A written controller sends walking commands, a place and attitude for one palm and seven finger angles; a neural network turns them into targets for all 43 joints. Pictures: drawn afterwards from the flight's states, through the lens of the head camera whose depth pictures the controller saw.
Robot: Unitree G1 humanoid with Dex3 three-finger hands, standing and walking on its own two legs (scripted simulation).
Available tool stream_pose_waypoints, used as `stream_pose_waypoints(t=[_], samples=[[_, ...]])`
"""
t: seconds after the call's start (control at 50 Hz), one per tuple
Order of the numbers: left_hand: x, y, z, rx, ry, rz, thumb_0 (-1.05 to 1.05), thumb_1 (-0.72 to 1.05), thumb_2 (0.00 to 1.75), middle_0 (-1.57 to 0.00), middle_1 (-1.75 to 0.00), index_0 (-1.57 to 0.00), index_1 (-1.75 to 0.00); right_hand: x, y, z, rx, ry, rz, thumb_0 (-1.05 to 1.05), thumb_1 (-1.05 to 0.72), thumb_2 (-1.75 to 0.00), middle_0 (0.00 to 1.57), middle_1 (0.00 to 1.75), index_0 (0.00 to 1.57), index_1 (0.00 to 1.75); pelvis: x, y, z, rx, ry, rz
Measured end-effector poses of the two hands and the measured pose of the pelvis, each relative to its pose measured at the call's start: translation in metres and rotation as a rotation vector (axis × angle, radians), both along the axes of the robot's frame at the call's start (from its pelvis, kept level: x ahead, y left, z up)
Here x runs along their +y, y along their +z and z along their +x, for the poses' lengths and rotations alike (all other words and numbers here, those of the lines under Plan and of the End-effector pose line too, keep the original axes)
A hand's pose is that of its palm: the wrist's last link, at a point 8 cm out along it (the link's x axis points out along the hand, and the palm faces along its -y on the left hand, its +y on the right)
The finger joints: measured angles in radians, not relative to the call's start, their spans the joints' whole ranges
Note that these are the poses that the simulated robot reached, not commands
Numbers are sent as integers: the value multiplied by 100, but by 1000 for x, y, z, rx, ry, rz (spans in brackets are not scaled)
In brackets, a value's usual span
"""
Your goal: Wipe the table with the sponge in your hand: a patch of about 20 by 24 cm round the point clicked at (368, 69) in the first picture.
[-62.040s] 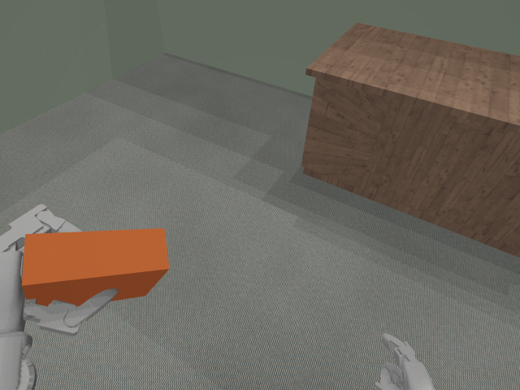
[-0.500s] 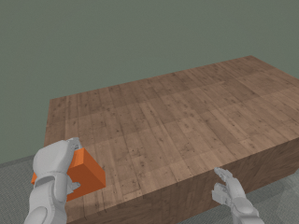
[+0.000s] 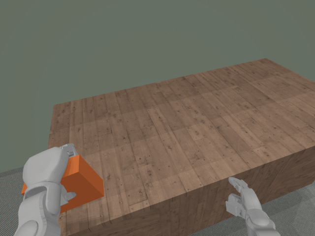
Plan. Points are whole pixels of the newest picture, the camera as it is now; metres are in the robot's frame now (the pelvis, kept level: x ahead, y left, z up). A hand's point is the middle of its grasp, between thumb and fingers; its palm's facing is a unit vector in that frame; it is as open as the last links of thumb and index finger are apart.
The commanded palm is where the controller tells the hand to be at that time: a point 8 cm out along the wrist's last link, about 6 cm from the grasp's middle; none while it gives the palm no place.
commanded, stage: bring the sponge back beside the body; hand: left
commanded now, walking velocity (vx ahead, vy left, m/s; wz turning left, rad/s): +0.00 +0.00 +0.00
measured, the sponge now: (72, 189) +0.20 +0.27 +0.04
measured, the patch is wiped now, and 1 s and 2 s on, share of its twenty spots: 1.00 1.00 1.00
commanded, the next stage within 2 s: step back with the hand held close in 0.98 s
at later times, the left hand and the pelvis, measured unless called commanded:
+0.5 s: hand (53, 178) +0.18 +0.28 +0.11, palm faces +0.13 -0.17 -0.98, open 9.2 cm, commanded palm +0.15 +0.28 +0.18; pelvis -0.01 +0.00 +0.00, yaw +0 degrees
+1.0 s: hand (46, 181) +0.17 +0.29 +0.11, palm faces +0.14 -0.17 -0.98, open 9.2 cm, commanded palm +0.14 +0.28 +0.18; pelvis -0.01 +0.01 +0.00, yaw +0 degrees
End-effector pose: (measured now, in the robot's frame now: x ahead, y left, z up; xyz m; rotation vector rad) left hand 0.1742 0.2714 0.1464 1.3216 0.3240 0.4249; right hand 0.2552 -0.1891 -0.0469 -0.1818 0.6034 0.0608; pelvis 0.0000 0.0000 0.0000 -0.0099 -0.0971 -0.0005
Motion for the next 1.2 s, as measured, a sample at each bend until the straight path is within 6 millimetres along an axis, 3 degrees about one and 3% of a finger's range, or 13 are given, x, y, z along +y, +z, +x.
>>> stream_pose_waypoints(t=[0.64, 1.12, 1.16, 1.2], samples=[[13, 15, -20, -20, 12, 21, -1, -47, 109, -81, -142, -84, -143, 3, 2, -7, -22, 9, -6, 1, -90, -90, 20, 30, 20, 30, 2, -1, -8, -9, 2, -2], [18, 14, -28, -22, 5, 24, -1, -47, 109, -81, -142, -84, -143, 12, 3, -15, -34, 19, -6, 1, -90, -90, 20, 30, 20, 30, 6, -1, -15, -15, 4, -3], [21, 13, -25, -160, -68, -343, -1, -47, 109, -81, -142, -84, -143, 12, 7, -18, -58, 20, -14, 1, -90, -90, 20, 30, 20, 30, 6, -2, -17, 3, 16, -10], [21, 13, -22, -296, -157, -583, -1, -47, 109, -81, -142, -84, -143, 10, 10, -28, -78, 15, -32, 1, -90, -90, 20, 30, 20, 30, 4, -3, -18, 33, 26, -15]])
